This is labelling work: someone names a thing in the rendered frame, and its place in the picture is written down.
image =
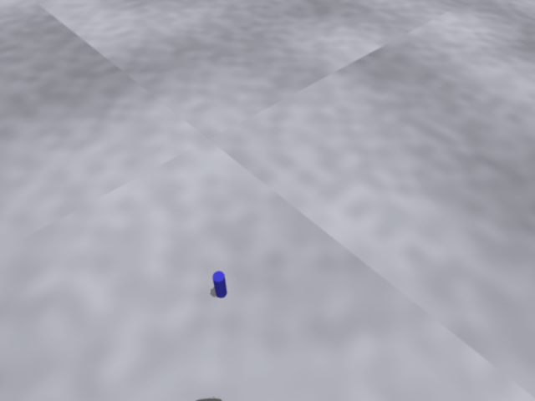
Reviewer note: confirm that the can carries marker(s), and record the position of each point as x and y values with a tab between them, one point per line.
220	284

